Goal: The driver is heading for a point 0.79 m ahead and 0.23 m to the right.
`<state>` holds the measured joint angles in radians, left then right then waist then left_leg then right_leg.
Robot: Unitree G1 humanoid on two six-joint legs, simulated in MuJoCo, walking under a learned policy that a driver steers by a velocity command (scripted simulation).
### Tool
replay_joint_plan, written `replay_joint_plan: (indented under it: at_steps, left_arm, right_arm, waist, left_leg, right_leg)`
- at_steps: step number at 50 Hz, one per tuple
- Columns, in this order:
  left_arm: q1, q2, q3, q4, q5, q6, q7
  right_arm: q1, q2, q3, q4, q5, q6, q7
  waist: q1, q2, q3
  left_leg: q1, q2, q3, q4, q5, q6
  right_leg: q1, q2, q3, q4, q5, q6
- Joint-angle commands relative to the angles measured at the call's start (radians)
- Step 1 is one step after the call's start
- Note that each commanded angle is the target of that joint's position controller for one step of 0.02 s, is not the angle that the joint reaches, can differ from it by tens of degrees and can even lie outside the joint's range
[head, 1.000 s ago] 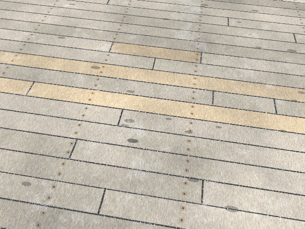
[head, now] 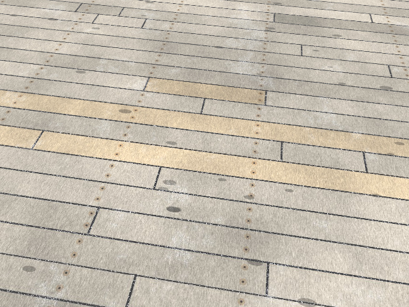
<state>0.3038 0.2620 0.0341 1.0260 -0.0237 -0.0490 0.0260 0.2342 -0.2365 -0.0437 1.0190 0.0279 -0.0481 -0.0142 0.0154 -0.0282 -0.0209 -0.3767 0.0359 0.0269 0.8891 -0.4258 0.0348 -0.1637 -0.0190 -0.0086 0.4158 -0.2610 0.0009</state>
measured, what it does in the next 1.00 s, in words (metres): walks ahead, turning right: left foot, then right foot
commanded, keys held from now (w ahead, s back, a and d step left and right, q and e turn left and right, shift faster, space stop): w+shift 0.22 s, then w+e+shift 0.44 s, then e+shift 0.34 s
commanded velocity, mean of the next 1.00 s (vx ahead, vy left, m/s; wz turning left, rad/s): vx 0.72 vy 0.00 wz -0.55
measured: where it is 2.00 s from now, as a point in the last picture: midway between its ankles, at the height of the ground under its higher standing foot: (233, 264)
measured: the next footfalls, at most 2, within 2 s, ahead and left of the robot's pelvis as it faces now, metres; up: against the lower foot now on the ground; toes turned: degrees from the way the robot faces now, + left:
left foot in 0.12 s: +0.07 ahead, +0.16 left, +0.00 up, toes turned +3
right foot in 0.60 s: +0.50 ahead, -0.08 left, +0.00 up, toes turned -15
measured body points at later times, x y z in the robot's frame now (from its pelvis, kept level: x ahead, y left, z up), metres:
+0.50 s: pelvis +0.24 +0.04 -0.03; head +0.26 +0.05 +0.42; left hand +0.49 +0.23 -0.12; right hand +0.11 -0.17 -0.16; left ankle +0.03 +0.16 -0.74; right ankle +0.46 -0.12 -0.68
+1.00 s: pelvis +0.62 -0.05 -0.03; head +0.64 -0.08 +0.42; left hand +0.82 +0.17 -0.14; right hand +0.70 -0.39 -0.07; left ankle +0.83 -0.07 -0.75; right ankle +0.47 -0.07 -0.73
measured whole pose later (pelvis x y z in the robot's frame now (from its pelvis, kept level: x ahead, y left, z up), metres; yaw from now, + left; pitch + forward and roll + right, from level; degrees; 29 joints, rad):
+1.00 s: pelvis +0.62 -0.05 -0.03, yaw -38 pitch +2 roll +0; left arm 0.37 0.29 0.10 0.75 -0.02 0.01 0.05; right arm -0.02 -0.26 -0.03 0.54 -0.01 -0.12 -0.03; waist 0.08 0.03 0.05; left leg -0.52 -0.06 -0.13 0.42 0.09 -0.04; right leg -0.19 0.22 0.31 0.78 -0.54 -0.06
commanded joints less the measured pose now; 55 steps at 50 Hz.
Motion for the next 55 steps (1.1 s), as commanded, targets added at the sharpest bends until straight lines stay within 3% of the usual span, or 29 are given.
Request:
replay_joint_plan:
  at_steps: [1, 3, 5, 6, 7, 8, 9, 11, 16, 24, 27, 29, 30, 31, 32, 33, 34, 36, 39, 40, 41, 44, 47, 49, 50, 51, 52, 53, 55]
  left_arm:
    - [-0.122, 0.181, 0.036, -0.100, -0.021, -0.032, 0.000]
    - [-0.117, 0.191, 0.040, -0.104, -0.027, -0.024, -0.003]
    - [-0.125, 0.141, 0.026, -0.127, -0.017, -0.020, -0.010]
    - [-0.171, 0.069, 0.004, -0.155, 0.000, -0.027, -0.020]
    - [-0.199, -0.040, -0.024, -0.199, 0.031, -0.040, -0.031]
    - [-0.166, -0.055, -0.032, -0.252, -0.037, -0.066, -0.036]
    - [-0.228, 0.030, -0.022, -0.273, -0.060, -0.083, -0.039]
    - [-0.202, 0.051, -0.018, -0.264, -0.010, -0.086, -0.044]
    - [-0.212, 0.056, 0.006, -0.269, -0.022, -0.027, -0.049]
    - [-0.428, -0.014, 0.000, -0.385, -0.020, -0.043, -0.112]
    - [-0.383, 0.058, 0.031, -0.415, -0.032, -0.040, -0.127]
    - [-0.018, 0.191, 0.095, -0.329, -0.036, -0.012, -0.118]
    - [0.157, 0.216, 0.109, -0.279, -0.022, -0.008, -0.097]
    - [0.177, 0.264, 0.109, -0.260, -0.002, 0.007, -0.079]
    - [0.186, 0.226, 0.104, -0.273, 0.027, -0.013, -0.072]
    - [0.219, 0.157, 0.092, -0.260, 0.024, -0.035, -0.063]
    - [0.154, 0.126, 0.076, -0.262, 0.018, -0.046, -0.072]
    - [-0.025, 0.108, 0.065, -0.319, 0.024, -0.056, -0.075]
    - [-0.095, 0.124, 0.065, -0.360, -0.002, -0.045, -0.043]
    - [-0.088, 0.120, 0.060, -0.359, -0.002, -0.037, -0.028]
    - [-0.068, 0.171, 0.076, -0.351, 0.003, -0.025, -0.010]
    - [0.043, 0.156, 0.086, -0.311, -0.013, 0.033, 0.015]
    - [-0.001, 0.127, 0.084, -0.333, -0.019, 0.049, 0.027]
    - [-0.038, 0.060, 0.066, -0.372, -0.006, 0.051, 0.025]
    - [0.044, -0.036, 0.034, -0.392, 0.037, 0.058, 0.022]
    - [0.278, 0.052, 0.036, -0.425, -0.005, 0.055, -0.010]
    - [0.235, 0.157, 0.058, -0.386, -0.010, 0.071, -0.013]
    - [0.093, 0.204, 0.074, -0.398, -0.008, 0.087, -0.009]
    - [0.000, 0.176, 0.074, -0.426, -0.001, 0.110, 0.009]
  right_arm:
    - [-0.039, -0.059, -0.013, -0.061, -0.005, -0.056, 0.011]
    - [0.046, -0.048, -0.017, -0.019, -0.002, -0.060, 0.014]
    - [0.194, -0.058, -0.028, 0.041, 0.001, -0.053, 0.008]
    - [0.322, -0.090, -0.041, 0.065, 0.002, -0.058, 0.004]
    - [0.387, -0.139, -0.033, 0.052, -0.013, -0.065, 0.014]
    - [0.352, -0.197, -0.041, 0.024, -0.031, -0.089, 0.034]
    - [0.252, -0.160, -0.026, 0.004, -0.025, -0.103, 0.043]
    - [0.167, -0.105, 0.003, -0.022, -0.030, -0.101, 0.052]
    - [0.206, -0.080, 0.011, -0.008, -0.046, -0.098, 0.016]
    - [0.279, -0.112, 0.014, -0.038, -0.046, -0.083, -0.021]
    - [0.287, -0.201, -0.010, -0.069, -0.060, -0.048, -0.048]
    - [0.208, -0.231, -0.022, -0.131, -0.062, -0.033, -0.064]
    - [0.164, -0.246, -0.032, -0.165, -0.038, -0.049, -0.050]
    - [0.238, -0.035, 0.025, -0.210, -0.079, -0.085, -0.014]
    - [0.157, -0.042, 0.033, -0.286, -0.013, -0.142, 0.004]
    - [0.001, -0.126, 0.014, -0.332, 0.008, -0.167, 0.005]
    - [-0.056, -0.117, 0.012, -0.363, 0.013, -0.175, 0.004]
    - [0.011, -0.118, 0.002, -0.349, -0.020, -0.154, 0.005]
    - [0.001, -0.163, -0.017, -0.392, -0.053, -0.116, 0.007]
    - [-0.084, -0.127, -0.012, -0.421, -0.075, -0.107, -0.002]
    - [-0.122, -0.093, 0.001, -0.457, -0.073, -0.104, -0.003]
    - [-0.197, -0.070, -0.007, -0.494, -0.035, -0.087, -0.007]
    - [-0.209, -0.140, -0.040, -0.521, -0.010, -0.074, -0.014]
    - [0.009, -0.168, -0.053, -0.468, -0.042, -0.078, -0.022]
    - [0.058, -0.189, -0.045, -0.478, -0.055, -0.066, -0.025]
    - [0.050, -0.223, -0.044, -0.457, -0.073, -0.059, -0.010]
    - [-0.074, -0.174, -0.049, -0.512, -0.071, -0.049, -0.014]
    - [-0.130, -0.097, -0.026, -0.528, -0.063, -0.032, -0.021]
    - [-0.166, -0.108, -0.013, -0.511, -0.060, 0.002, -0.019]
  waist:
    - [-0.051, -0.096, 0.072]
    - [-0.091, -0.088, 0.067]
    - [-0.144, 0.004, 0.065]
    - [-0.203, 0.140, 0.040]
    - [-0.192, 0.328, 0.001]
    - [-0.144, 0.382, -0.019]
    - [-0.111, 0.192, 0.083]
    - [-0.056, 0.077, 0.064]
    - [-0.054, 0.099, 0.147]
    - [-0.085, 0.094, 0.206]
    - [0.004, 0.198, 0.104]
    - [0.189, 0.235, -0.102]
    - [0.251, 0.197, -0.122]
    - [0.097, -0.223, -0.158]
    - [0.107, -0.184, -0.300]
    - [0.155, -0.082, -0.214]
    - [0.083, 0.063, -0.065]
    - [-0.063, 0.152, 0.034]
    - [-0.109, 0.115, 0.086]
    - [-0.087, 0.127, 0.082]
    - [-0.083, 0.035, 0.090]
    - [-0.001, -0.018, -0.022]
    - [-0.021, -0.099, -0.046]
    - [-0.108, -0.056, -0.223]
    - [-0.068, 0.147, -0.337]
    - [0.063, 0.391, -0.502]
    - [0.031, 0.265, -0.441]
    - [-0.004, 0.147, -0.279]
    - [0.010, 0.072, -0.114]
  left_leg:
    - [0.013, 0.047, 0.001, -0.169, 0.054, 0.012]
    - [0.196, -0.016, 0.100, -0.326, 0.155, -0.014]
    - [0.391, -0.070, 0.146, -0.396, 0.177, -0.019]
    - [0.538, 0.045, -0.037, -0.466, 0.098, 0.022]
    - [0.565, 0.229, -0.355, -0.496, -0.053, 0.070]
    - [0.576, 0.404, -0.864, -0.730, -0.467, 0.245]
    - [0.558, 0.428, -0.831, -0.744, -0.524, 0.248]
    - [0.473, 0.324, -0.549, -0.692, -0.251, 0.172]
    - [0.309, 0.209, -0.122, -0.799, 0.111, 0.089]
    - [0.401, 0.185, 0.208, -0.819, 0.682, -0.008]
    - [0.569, 0.223, 0.243, -0.556, 1.505, -0.022]
    - [0.453, 0.229, 0.220, -0.102, 1.907, -0.002]
    - [0.217, 0.192, 0.193, 0.176, 1.461, -0.024]
    - [-0.250, -0.034, 0.088, 0.621, -0.068, -0.050]
    - [-0.465, -0.114, -0.151, 0.778, -0.119, -0.024]
    - [-0.515, -0.042, -0.208, 0.703, -0.014, 0.042]
    - [-0.478, -0.027, -0.191, 0.620, 0.043, 0.054]
    - [-0.325, 0.011, -0.193, 0.513, 0.061, 0.009]
    - [-0.177, 0.038, -0.125, 0.221, 0.090, -0.076]
    - [-0.127, -0.004, -0.062, 0.142, 0.194, -0.085]
    - [-0.064, -0.047, -0.034, -0.010, 0.257, -0.096]
    - [0.177, -0.191, -0.009, -0.313, 0.528, -0.125]
    - [0.190, -0.153, -0.123, -0.460, 0.573, -0.118]
    - [0.456, 0.006, -0.192, -0.517, 0.759, -0.045]
    - [0.666, 0.251, -0.421, -0.369, 1.214, 0.028]
    - [0.779, 0.556, -0.835, -0.392, 1.046, 0.278]
    - [0.653, 0.469, -0.820, -0.473, 0.662, 0.297]
    - [0.506, 0.343, -0.596, -0.500, 0.472, 0.234]
    - [0.244, 0.209, -0.414, -0.554, 0.414, 0.172]
  right_leg:
    - [-0.122, -0.215, 0.227, -0.309, -0.265, -0.134]
    - [-0.204, -0.170, 0.146, -0.228, -0.298, -0.147]
    - [-0.336, -0.131, 0.112, -0.059, -0.313, -0.145]
    - [-0.474, -0.077, 0.041, 0.244, -0.186, -0.104]
    - [-0.637, -0.012, 0.012, 0.682, -0.243, -0.074]
    - [-0.871, 0.051, 0.125, 0.867, -0.193, -0.109]
    - [-1.031, -0.037, 0.162, 0.972, -0.106, -0.129]
    - [-0.961, -0.107, 0.142, 0.931, 0.059, -0.122]
    - [-0.818, -0.059, 0.152, 0.720, 0.267, -0.044]
    - [-0.595, 0.000, -0.095, 0.299, 0.417, -0.120]
    - [-0.452, 0.118, -0.216, 0.298, 0.246, -0.169]
    - [-0.007, 0.172, -0.178, 0.349, 0.180, -0.230]
    - [0.265, 0.101, -0.005, 0.143, 0.256, -0.263]
    - [0.610, -0.097, 0.399, 0.249, 0.064, -0.390]
    - [0.680, -0.214, 0.873, -0.028, -0.342, -0.513]
    - [0.624, -0.189, 0.848, -0.137, -0.318, -0.416]
    - [0.424, -0.161, 0.759, -0.161, -0.133, -0.372]
    - [0.096, -0.088, 0.580, -0.165, 0.273, -0.358]
    - [-0.185, -0.015, 0.390, -0.179, 0.601, -0.320]
    - [-0.259, 0.061, 0.311, -0.156, 0.695, -0.277]
    - [-0.348, 0.075, 0.291, -0.109, 0.802, -0.274]
    - [-0.388, 0.160, 0.315, -0.003, 0.514, -0.127]
    - [-0.234, 0.134, 0.449, 0.125, 0.332, -0.083]
    - [-0.181, 0.182, 0.365, 0.497, 0.186, -0.007]
    - [-0.330, 0.252, 0.258, 0.764, -0.487, 0.011]
    - [-0.462, 0.193, 0.282, 1.059, -0.523, 0.032]
    - [-0.491, 0.088, 0.232, 1.124, -0.374, 0.069]
    - [-0.514, 0.061, 0.175, 1.102, -0.273, 0.085]
    - [-0.456, 0.040, 0.124, 0.990, -0.196, 0.091]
